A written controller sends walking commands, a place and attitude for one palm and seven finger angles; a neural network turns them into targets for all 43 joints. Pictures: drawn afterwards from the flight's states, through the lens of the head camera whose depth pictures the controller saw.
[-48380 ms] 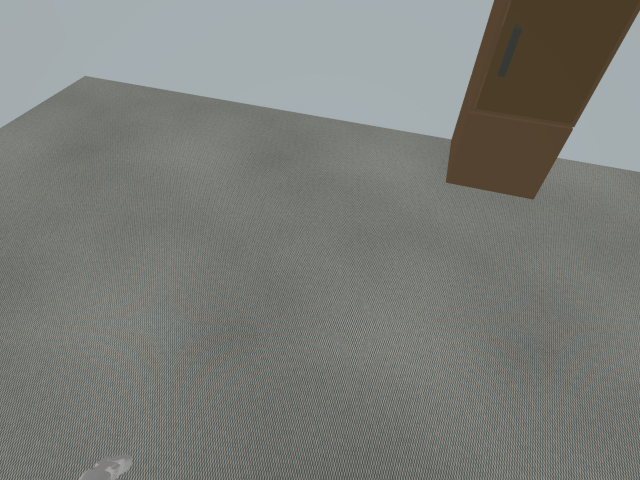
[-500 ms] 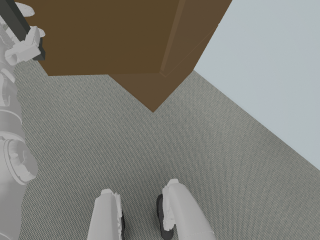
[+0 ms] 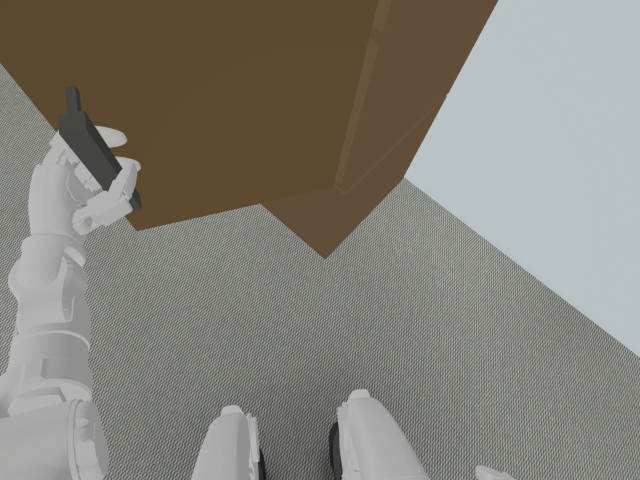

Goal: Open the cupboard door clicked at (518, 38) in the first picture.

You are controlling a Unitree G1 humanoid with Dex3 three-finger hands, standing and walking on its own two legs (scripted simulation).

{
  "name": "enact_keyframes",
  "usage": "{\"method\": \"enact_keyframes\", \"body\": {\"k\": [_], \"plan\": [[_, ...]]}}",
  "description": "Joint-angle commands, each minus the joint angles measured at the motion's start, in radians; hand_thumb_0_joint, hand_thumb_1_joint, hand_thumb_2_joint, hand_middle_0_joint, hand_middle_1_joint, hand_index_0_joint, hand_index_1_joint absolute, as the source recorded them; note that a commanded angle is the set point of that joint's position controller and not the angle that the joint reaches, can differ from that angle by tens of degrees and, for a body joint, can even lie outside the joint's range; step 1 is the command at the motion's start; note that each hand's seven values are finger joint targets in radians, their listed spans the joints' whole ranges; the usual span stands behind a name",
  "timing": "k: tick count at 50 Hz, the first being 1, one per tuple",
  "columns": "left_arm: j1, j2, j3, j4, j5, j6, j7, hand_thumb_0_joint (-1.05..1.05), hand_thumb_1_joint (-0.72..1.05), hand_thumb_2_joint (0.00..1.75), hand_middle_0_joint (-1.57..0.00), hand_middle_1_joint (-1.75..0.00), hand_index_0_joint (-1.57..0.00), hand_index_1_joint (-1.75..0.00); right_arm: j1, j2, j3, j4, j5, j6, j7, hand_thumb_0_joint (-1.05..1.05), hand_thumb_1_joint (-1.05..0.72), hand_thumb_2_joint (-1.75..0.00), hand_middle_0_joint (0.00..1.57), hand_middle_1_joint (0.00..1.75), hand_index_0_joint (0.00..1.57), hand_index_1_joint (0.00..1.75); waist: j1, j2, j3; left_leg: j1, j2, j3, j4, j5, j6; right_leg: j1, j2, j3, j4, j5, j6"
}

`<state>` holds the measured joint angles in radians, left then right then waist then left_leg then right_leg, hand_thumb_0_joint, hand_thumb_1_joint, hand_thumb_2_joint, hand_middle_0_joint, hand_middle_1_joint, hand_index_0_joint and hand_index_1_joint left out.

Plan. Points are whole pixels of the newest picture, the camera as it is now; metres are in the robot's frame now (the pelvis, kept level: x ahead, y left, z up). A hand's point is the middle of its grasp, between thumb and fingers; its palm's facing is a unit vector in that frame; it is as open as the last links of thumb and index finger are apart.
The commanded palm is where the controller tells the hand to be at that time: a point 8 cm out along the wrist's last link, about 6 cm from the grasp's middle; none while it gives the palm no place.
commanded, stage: pull the door open along its arc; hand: left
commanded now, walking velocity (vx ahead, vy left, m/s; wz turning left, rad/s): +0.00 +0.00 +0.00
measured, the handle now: (105, 155) +0.51 +0.24 +0.02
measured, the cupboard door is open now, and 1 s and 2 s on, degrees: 59 92 93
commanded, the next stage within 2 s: open thumb and fingers to let go in 0.56 s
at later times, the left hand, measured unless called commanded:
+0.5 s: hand (209, 295) +0.33 +0.10 +0.02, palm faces +0.42 -0.91 -0.01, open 6.7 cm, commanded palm +0.25 +0.16 +0.02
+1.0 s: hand (226, 305) +0.31 +0.09 +0.02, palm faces +0.44 -0.90 -0.01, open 9.0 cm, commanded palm +0.26 +0.13 +0.02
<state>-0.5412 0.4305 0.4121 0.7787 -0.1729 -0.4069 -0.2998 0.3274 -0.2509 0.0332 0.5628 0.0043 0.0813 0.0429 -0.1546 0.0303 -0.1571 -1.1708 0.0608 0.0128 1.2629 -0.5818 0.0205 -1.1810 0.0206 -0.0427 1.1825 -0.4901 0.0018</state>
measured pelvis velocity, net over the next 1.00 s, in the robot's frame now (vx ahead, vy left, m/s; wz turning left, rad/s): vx -0.01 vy -0.05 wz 0.10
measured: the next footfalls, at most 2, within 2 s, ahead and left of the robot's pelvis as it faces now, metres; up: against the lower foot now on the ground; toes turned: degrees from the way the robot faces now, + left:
none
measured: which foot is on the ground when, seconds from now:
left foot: down 0.00-1.00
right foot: down 0.00-1.00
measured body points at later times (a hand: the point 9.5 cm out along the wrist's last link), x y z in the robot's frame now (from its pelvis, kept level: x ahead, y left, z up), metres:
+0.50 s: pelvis +0.01 -0.03 +0.01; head +0.12 -0.03 +0.44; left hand +0.30 +0.15 +0.03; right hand +0.21 -0.22 -0.11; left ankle +0.00 +0.10 -0.63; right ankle +0.03 -0.13 -0.63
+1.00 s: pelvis -0.01 -0.05 +0.00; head +0.09 -0.06 +0.44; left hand +0.28 +0.13 +0.03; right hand +0.16 -0.27 -0.13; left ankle +0.00 +0.10 -0.63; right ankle +0.03 -0.13 -0.63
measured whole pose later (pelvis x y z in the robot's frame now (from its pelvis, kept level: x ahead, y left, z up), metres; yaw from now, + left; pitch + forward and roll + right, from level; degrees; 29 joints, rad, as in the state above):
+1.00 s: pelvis -0.01 -0.05 +0.00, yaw +6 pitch +20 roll +1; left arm -0.09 -0.03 -0.04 0.43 0.03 -0.54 0.48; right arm 0.17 -0.21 -0.03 0.64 -0.08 -0.05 0.01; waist -0.02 0.02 -0.17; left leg -1.04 0.02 -0.03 1.23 -0.55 -0.05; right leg -1.07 -0.02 -0.09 1.25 -0.54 -0.07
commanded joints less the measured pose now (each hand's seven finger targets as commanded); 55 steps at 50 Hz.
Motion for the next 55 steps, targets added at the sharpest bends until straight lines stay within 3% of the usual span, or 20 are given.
{"method": "enact_keyframes", "body": {"k": [1, 2, 3, 5, 7, 10, 16, 21, 24, 26, 31, 33, 35, 36, 41, 44, 49, 52, 53, 55], "plan": [[0.115, 0.097, 0.092, -0.345, -0.106, -0.081, 0.109, 0.00, 0.90, 0.90, -0.40, -1.35, -0.40, -1.35, 0.066, -0.146, -0.086, -0.128, 0.002, -0.048, -0.008, 0.00, -0.90, -0.90, 0.20, 0.30, 0.20, 0.30, 0.144, 0.069, -0.490, 0.322, -0.042, -0.026, -0.165, 0.598, -0.009, 0.421, 0.015, -0.016, -0.095, 0.476, -0.022], [0.195, -0.013, 0.031, -0.337, -0.109, -0.079, 0.190, 0.00, 0.90, 0.90, -0.40, -1.35, -0.40, -1.35, 0.040, -0.134, -0.083, -0.129, 0.000, -0.056, 0.000, 0.00, -0.90, -0.90, 0.20, 0.30, 0.20, 0.30, 0.139, 0.054, -0.445, 0.307, -0.042, -0.020, -0.173, 0.564, -0.018, 0.404, 0.015, -0.021, -0.097, 0.447, -0.018], [0.231, -0.046, 0.011, -0.357, -0.101, -0.078, 0.247, 0.00, 0.90, 0.90, -0.40, -1.35, -0.40, -1.35, 0.025, -0.135, -0.086, -0.127, 0.001, -0.058, 0.007, 0.00, -0.90, -0.90, 0.20, 0.30, 0.20, 0.30, 0.135, 0.028, -0.418, 0.296, -0.039, -0.019, -0.179, 0.548, -0.022, 0.400, 0.010, -0.024, -0.096, 0.437, -0.019], [0.314, -0.086, -0.013, -0.444, -0.074, -0.092, 0.340, 0.00, 0.90, 0.90, -0.40, -1.35, -0.40, -1.35, 0.016, -0.128, -0.093, -0.137, -0.009, -0.062, 0.017, 0.00, -0.90, -0.90, 0.20, 0.30, 0.20, 0.30, 0.150, 0.010, -0.427, 0.295, -0.043, -0.012, -0.183, 0.553, -0.028, 0.441, 0.006, -0.020, -0.083, 0.460, -0.023], [0.409, -0.093, -0.006, -0.514, -0.032, -0.115, 0.435, 0.00, 0.90, 0.90, -0.40, -1.35, -0.40, -1.35, 0.002, -0.113, -0.094, -0.147, -0.021, -0.061, 0.022, 0.00, -0.90, -0.90, 0.20, 0.30, 0.20, 0.30, 0.183, 0.014, -0.442, 0.294, -0.046, -0.007, -0.185, 0.582, -0.034, 0.486, 0.001, -0.012, -0.062, 0.504, -0.031], [0.485, -0.199, -0.096, -0.583, 0.036, -0.134, 0.563, 0.00, 0.90, 0.90, -0.40, -1.35, -0.40, -1.35, -0.040, -0.091, -0.091, -0.163, -0.040, -0.053, 0.032, 0.00, -0.90, -0.90, 0.20, 0.30, 0.20, 0.30, 0.189, -0.003, -0.400, 0.285, -0.050, 0.000, -0.179, 0.560, -0.037, 0.487, -0.006, -0.009, -0.055, 0.513, -0.037], [0.560, -0.311, -0.224, -0.642, 0.167, -0.161, 0.763, 0.00, 0.90, 0.90, -0.40, -1.35, -0.40, -1.35, -0.098, -0.055, -0.089, -0.166, -0.069, -0.052, 0.025, 0.00, -0.90, -0.90, 0.20, 0.30, 0.20, 0.30, 0.185, -0.075, -0.387, 0.257, -0.066, -0.010, -0.162, 0.470, -0.035, 0.502, -0.010, 0.007, -0.056, 0.492, -0.037], [0.576, -0.361, -0.327, -0.670, 0.228, -0.176, 0.785, 0.00, 0.90, 0.90, -0.40, -1.35, -0.40, -1.35, -0.120, -0.033, -0.090, -0.145, -0.078, -0.071, 0.003, 0.00, -0.90, -0.90, 0.20, 0.30, 0.20, 0.30, 0.171, -0.100, -0.397, 0.249, -0.080, -0.002, -0.153, 0.417, -0.029, 0.548, -0.020, 0.038, -0.087, 0.524, -0.027], [0.625, -0.407, -0.377, -0.668, 0.230, -0.177, 0.778, 0.00, 0.90, 0.90, -0.40, -1.35, -0.40, -1.35, -0.136, -0.020, -0.088, -0.130, -0.078, -0.091, -0.003, 0.00, -0.90, -0.90, 0.20, 0.30, 0.20, 0.30, 0.170, -0.097, -0.381, 0.250, -0.084, 0.003, -0.156, 0.394, -0.029, 0.566, -0.030, 0.046, -0.109, 0.535, -0.020], [0.586, -0.460, -0.446, -0.697, 0.230, -0.178, 0.774, 0.00, 0.90, 0.90, -0.40, -1.35, -0.40, -1.35, -0.146, -0.018, -0.088, -0.127, -0.078, -0.106, -0.007, 0.00, -0.90, -0.90, 0.20, 0.30, 0.20, 0.30, 0.144, -0.087, -0.377, 0.256, -0.084, -0.001, -0.146, 0.381, -0.025, 0.553, -0.033, 0.054, -0.122, 0.536, -0.016], [0.507, -0.544, -0.565, -0.687, 0.263, -0.182, 0.802, 0.00, 0.90, 0.90, -0.40, -1.35, -0.40, -1.35, -0.155, -0.016, -0.087, -0.100, -0.089, -0.148, -0.008, 0.00, -0.90, -0.90, 0.20, 0.30, 0.20, 0.30, 0.110, -0.098, -0.348, 0.246, -0.085, -0.014, -0.132, 0.330, -0.025, 0.501, -0.046, 0.060, -0.137, 0.477, -0.010], [0.371, -0.477, -0.523, -0.666, 0.296, -0.196, 0.825, 0.00, 0.90, 0.90, -0.40, -1.35, -0.40, -1.35, -0.147, -0.025, -0.092, -0.069, -0.098, -0.155, -0.017, 0.00, -0.90, -0.90, 0.20, 0.30, 0.20, 0.30, 0.092, -0.098, -0.349, 0.226, -0.081, -0.017, -0.110, 0.311, -0.024, 0.474, -0.056, 0.076, -0.131, 0.451, -0.006], [0.384, -0.459, -0.504, -0.622, 0.323, -0.205, 0.835, 0.00, 0.76, 0.84, -0.39, -1.34, -0.39, -1.34, -0.147, -0.022, -0.093, -0.061, -0.102, -0.160, -0.022, 0.00, -0.90, -0.90, 0.20, 0.30, 0.20, 0.30, 0.107, -0.087, -0.356, 0.201, -0.085, -0.016, -0.102, 0.289, -0.024, 0.480, -0.064, 0.095, -0.132, 0.417, -0.006], [0.362, -0.445, -0.491, -0.606, 0.325, -0.205, 0.838, 0.00, 0.69, 0.81, -0.38, -1.33, -0.38, -1.33, -0.146, -0.024, -0.093, -0.059, -0.102, -0.161, -0.026, 0.00, -0.90, -0.90, 0.20, 0.30, 0.20, 0.30, 0.103, -0.120, -0.357, 0.180, -0.086, -0.018, -0.095, 0.275, -0.021, 0.489, -0.065, 0.106, -0.139, 0.398, -0.005], [0.333, -0.443, -0.464, -0.604, 0.261, -0.210, 0.801, 0.00, 0.34, 0.66, -0.36, -1.29, -0.36, -1.29, -0.160, -0.028, -0.098, -0.061, -0.091, -0.171, -0.039, 0.00, -0.90, -0.90, 0.20, 0.30, 0.20, 0.30, 0.117, -0.121, -0.414, 0.160, -0.092, -0.008, -0.095, 0.237, -0.022, 0.557, -0.083, 0.155, -0.180, 0.348, 0.003], [0.299, -0.448, -0.455, -0.570, 0.217, -0.194, 0.779, 0.00, 0.13, 0.57, -0.35, -1.27, -0.35, -1.27, -0.167, -0.032, -0.092, -0.055, -0.083, -0.172, -0.047, 0.00, -0.90, -0.90, 0.20, 0.30, 0.20, 0.30, 0.108, -0.147, -0.371, 0.146, -0.093, -0.007, -0.102, 0.201, -0.021, 0.546, -0.087, 0.164, -0.211, 0.276, 0.010], [0.227, -0.466, -0.475, -0.530, 0.218, -0.202, 0.776, 0.00, -0.22, 0.42, -0.32, -1.23, -0.32, -1.23, -0.168, -0.041, -0.091, -0.051, -0.086, -0.179, -0.048, 0.00, -0.90, -0.90, 0.20, 0.30, 0.20, 0.30, 0.096, -0.128, -0.334, 0.166, -0.091, -0.012, -0.114, 0.169, -0.013, 0.460, -0.069, 0.127, -0.209, 0.148, -0.003], [0.233, -0.451, -0.457, -0.507, 0.240, -0.212, 0.796, 0.00, -0.43, 0.33, -0.30, -1.21, -0.30, -1.21, -0.163, -0.044, -0.092, -0.054, -0.090, -0.178, -0.043, 0.00, -0.90, -0.90, 0.20, 0.30, 0.20, 0.30, 0.114, -0.103, -0.347, 0.188, -0.090, -0.013, -0.130, 0.184, -0.013, 0.442, -0.057, 0.095, -0.184, 0.151, -0.015], [0.235, -0.477, -0.480, -0.495, 0.248, -0.210, 0.802, 0.00, -0.50, 0.30, -0.30, -1.20, -0.30, -1.20, -0.163, -0.043, -0.091, -0.056, -0.092, -0.178, -0.039, 0.00, -0.90, -0.90, 0.20, 0.30, 0.20, 0.30, 0.112, -0.098, -0.342, 0.199, -0.090, -0.013, -0.136, 0.185, -0.013, 0.428, -0.052, 0.079, -0.176, 0.158, -0.016], [0.213, -0.481, -0.476, -0.463, 0.256, -0.205, 0.817, 0.00, -0.50, 0.30, -0.30, -1.20, -0.30, -1.20, -0.161, -0.045, -0.091, -0.054, -0.093, -0.176, -0.034, 0.00, -0.90, -0.90, 0.20, 0.30, 0.20, 0.30, 0.108, -0.100, -0.326, 0.202, -0.089, -0.013, -0.143, 0.169, -0.014, 0.403, -0.048, 0.063, -0.175, 0.135, -0.017]]}}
